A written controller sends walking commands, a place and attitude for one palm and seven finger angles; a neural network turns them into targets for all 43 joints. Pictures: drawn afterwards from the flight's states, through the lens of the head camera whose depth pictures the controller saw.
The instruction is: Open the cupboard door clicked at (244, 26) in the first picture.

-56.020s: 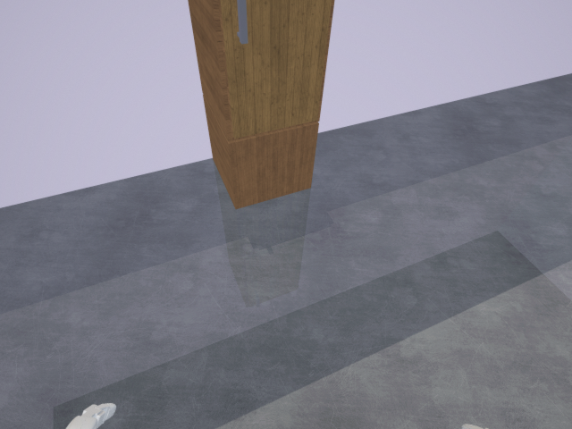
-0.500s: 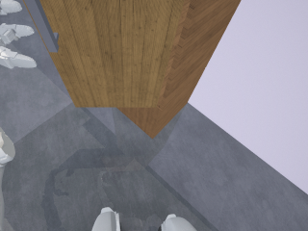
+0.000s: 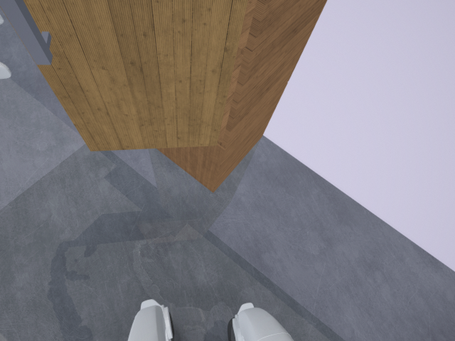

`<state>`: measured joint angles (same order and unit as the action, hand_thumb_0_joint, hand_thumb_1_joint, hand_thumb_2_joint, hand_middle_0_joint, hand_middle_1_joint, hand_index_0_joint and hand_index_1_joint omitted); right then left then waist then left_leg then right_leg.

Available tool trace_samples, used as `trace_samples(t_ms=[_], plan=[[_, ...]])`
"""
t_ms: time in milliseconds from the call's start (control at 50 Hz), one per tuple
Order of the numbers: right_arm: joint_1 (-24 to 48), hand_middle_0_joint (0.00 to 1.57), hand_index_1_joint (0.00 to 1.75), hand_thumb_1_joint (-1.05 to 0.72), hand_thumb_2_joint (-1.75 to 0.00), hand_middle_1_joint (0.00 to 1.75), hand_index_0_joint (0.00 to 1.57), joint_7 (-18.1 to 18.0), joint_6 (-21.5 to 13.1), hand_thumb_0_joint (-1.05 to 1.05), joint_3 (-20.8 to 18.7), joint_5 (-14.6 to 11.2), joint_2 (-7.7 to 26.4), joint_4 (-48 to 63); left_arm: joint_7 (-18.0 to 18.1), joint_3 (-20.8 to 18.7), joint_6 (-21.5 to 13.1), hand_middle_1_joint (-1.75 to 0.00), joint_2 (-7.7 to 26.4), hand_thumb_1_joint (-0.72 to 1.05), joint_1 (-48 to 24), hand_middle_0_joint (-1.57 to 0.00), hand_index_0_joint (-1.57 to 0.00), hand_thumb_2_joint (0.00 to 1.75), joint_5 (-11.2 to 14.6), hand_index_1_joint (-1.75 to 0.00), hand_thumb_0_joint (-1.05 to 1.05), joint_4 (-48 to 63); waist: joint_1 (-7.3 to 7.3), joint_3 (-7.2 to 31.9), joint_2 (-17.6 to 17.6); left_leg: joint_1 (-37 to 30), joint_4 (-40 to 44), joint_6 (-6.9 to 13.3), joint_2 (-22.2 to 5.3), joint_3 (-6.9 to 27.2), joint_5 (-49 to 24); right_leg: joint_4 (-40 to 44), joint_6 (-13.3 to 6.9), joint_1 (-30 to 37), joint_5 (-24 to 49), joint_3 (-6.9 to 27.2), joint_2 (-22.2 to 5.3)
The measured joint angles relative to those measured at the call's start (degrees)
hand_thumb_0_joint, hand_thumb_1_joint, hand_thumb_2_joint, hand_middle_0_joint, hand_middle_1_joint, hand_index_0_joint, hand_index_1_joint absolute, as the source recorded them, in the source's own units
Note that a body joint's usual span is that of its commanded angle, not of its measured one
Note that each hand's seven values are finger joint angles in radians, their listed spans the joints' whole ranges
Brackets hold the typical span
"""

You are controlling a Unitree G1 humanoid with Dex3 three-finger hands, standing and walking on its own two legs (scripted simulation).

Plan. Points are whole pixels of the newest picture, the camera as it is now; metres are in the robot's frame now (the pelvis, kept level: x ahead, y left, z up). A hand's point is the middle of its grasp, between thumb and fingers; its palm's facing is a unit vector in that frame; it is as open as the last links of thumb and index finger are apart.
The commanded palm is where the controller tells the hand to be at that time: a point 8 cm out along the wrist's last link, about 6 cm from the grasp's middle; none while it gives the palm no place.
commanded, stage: move the hooked fingers beside the handle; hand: left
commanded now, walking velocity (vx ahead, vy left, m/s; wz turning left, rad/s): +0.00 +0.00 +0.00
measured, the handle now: (24, 11) +0.59 +0.22 +0.15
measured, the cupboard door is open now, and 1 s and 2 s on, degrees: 45 45 45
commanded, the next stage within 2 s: slide the fingers in behind the handle in 0.54 s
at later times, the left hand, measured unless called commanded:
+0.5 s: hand out of the picture +0.53 +0.28 +0.15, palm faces +0.01 -1.00 +0.04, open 14.0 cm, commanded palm +0.53 +0.32 +0.15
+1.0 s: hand out of the picture +0.54 +0.25 +0.15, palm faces +0.00 -1.00 +0.04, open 14.0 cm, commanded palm +0.54 +0.29 +0.15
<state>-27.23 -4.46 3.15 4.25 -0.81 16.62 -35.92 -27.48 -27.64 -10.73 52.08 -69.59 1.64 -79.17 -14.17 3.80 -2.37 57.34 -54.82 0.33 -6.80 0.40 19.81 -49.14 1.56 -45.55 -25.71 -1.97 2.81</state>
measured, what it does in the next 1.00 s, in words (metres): stands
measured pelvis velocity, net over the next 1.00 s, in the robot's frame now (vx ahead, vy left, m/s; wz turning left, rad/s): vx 0.00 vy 0.00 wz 0.01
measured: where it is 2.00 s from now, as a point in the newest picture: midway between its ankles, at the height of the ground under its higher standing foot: outside the picture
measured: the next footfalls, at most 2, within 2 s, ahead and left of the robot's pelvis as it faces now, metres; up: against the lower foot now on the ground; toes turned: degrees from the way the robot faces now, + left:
none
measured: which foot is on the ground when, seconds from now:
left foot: down 0.00-1.00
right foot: down 0.00-1.00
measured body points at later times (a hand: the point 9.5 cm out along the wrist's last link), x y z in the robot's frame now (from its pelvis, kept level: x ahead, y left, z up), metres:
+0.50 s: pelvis +0.01 +0.01 +0.00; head +0.13 +0.05 +0.44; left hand +0.53 +0.34 +0.15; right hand +0.01 -0.26 -0.09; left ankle +0.05 +0.11 -0.68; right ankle -0.03 -0.15 -0.68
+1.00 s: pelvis +0.00 +0.00 +0.00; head +0.13 +0.04 +0.43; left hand +0.54 +0.31 +0.15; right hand -0.04 -0.27 -0.09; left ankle +0.05 +0.11 -0.68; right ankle -0.03 -0.15 -0.68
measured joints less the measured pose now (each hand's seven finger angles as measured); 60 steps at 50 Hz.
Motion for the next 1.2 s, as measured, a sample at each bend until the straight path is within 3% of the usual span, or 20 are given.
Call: trace_samples(t_ms=[80, 200, 420, 620, 740, 900, 1060, 1200], plan=[[-0.3, 0.20, 0.30, -0.91, -0.90, 0.30, 0.20, 0.3, 0.2, 0.00, -0.3, 0.2, -0.2, 0.3, 0.5, -0.1, 0.2, -1.20, -0.2, -0.50, 1.0, -0.30, -0.30, 0.30, -0.5, -1.20, -0.02, 1.3, 0.05, 0.3, 0.1, 0.1, -0.1, 0.2, 0.1, -0.2, 0.4, 0.4, 0.2, 0.1, -0.1, 0.2, -0.1], [-0.3, 0.20, 0.30, -0.91, -0.90, 0.30, 0.20, 1.2, 0.7, 0.00, -0.9, 0.4, -0.6, 0.4, 0.1, -1.1, 0.2, -1.20, -2.3, -0.50, 3.9, -0.30, -0.30, 0.30, 0.7, -1.20, -0.02, 4.8, 0.96, 1.2, 0.3, -1.3, 0.6, 0.5, 0.3, -0.6, 0.7, 1.7, 0.5, 1.7, 0.0, 0.5, -0.4], [1.8, 0.20, 0.30, -0.91, -0.90, 0.30, 0.20, 2.0, 0.7, 0.00, -1.2, 0.4, -0.7, 1.1, 1.1, 2.3, 0.9, -1.20, -6.4, -0.50, 5.3, -0.30, -0.30, 0.30, 2.4, -1.20, -0.02, 5.2, 2.61, 1.5, 0.3, -3.5, 1.1, 0.7, 1.2, -0.1, 0.9, 2.5, 0.7, 4.4, -0.3, -0.1, -1.1], [3.7, 0.20, 0.30, -0.91, -0.90, 0.30, 0.20, 1.5, 0.0, 0.00, -0.6, 0.2, -0.1, 1.9, 1.8, 0.7, -0.9, -1.20, -4.4, -0.50, 3.5, -0.30, -0.30, 0.30, 1.0, -1.20, -0.02, 2.9, 1.66, 0.6, 0.5, -2.2, 0.2, 0.5, 1.0, 0.0, 0.5, 0.8, 0.5, 2.7, -0.4, -0.2, -0.8], [2.4, 0.20, 0.30, -0.91, -0.90, 0.30, 0.20, 1.1, 0.2, 0.00, -0.6, 0.0, 0.0, 0.9, 0.6, 2.1, -0.5, -1.20, -3.1, -0.50, 2.0, -0.30, -0.30, 0.30, 1.6, -1.20, -0.02, 2.3, 1.69, 0.3, 0.4, -1.4, 0.1, 0.3, 0.8, 0.4, 0.3, 0.5, 0.3, 2.0, -0.3, -0.5, -0.6], [0.6, 0.20, 0.30, -0.91, -0.90, 0.30, 0.20, 1.3, 0.1, 0.00, -0.9, 0.2, -0.2, -0.5, 1.3, 3.2, 0.6, -1.20, -5.8, -0.50, 1.7, -0.30, -0.30, 0.30, 2.6, -1.20, -0.02, 3.2, 1.58, 0.7, 0.2, -1.7, 0.6, 0.1, 0.9, 0.6, 0.0, 0.8, 0.1, 2.2, -0.1, -0.6, -0.6], [0.5, 0.20, 0.30, -0.91, -0.90, 0.30, 0.20, 1.6, -0.5, 0.00, -0.9, 0.6, -0.3, 0.4, 4.5, 0.8, 0.1, -1.20, -5.6, -0.50, 2.6, -0.30, -0.31, 0.30, 0.5, -1.21, -0.02, 2.9, 0.35, 0.6, -0.1, -1.5, 0.5, 0.0, 0.4, 0.1, 0.0, 0.4, 0.0, 1.5, -0.1, 0.0, -0.2], [0.0, 0.20, 0.30, -0.91, -0.90, 0.30, 0.20, 2.2, -0.2, 0.00, -1.4, 0.5, -0.8, -0.5, 4.2, 1.5, -0.2, -1.20, -7.2, -0.50, 3.8, -0.30, -0.31, 0.30, 1.5, -1.20, -0.02, 4.9, 1.27, 0.9, -0.2, -2.2, 1.0, -0.1, 0.5, 0.0, 0.0, 0.9, -0.1, 2.2, -0.1, 0.1, -0.3]])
